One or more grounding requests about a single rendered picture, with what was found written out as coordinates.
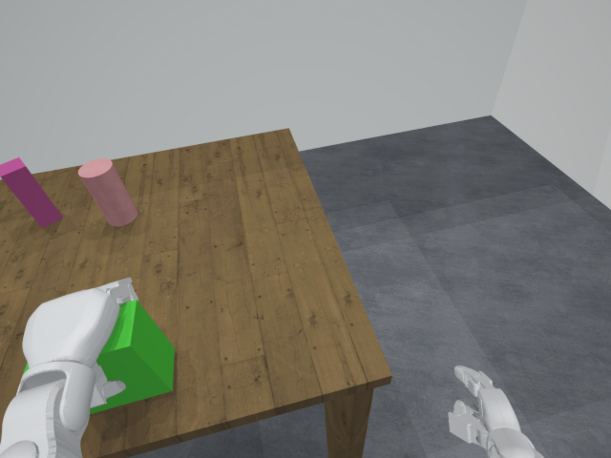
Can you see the right robot hand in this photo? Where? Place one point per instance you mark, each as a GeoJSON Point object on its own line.
{"type": "Point", "coordinates": [472, 422]}

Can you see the table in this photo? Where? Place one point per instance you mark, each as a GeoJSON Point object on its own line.
{"type": "Point", "coordinates": [233, 258]}

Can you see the sponge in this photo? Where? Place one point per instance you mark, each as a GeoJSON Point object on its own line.
{"type": "Point", "coordinates": [137, 354]}

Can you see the robot right forearm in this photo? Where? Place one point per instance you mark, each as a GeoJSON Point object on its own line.
{"type": "Point", "coordinates": [507, 442]}

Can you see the robot left forearm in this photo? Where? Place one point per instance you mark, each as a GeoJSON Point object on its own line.
{"type": "Point", "coordinates": [50, 412]}

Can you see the left robot hand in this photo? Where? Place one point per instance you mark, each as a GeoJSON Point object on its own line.
{"type": "Point", "coordinates": [75, 327]}

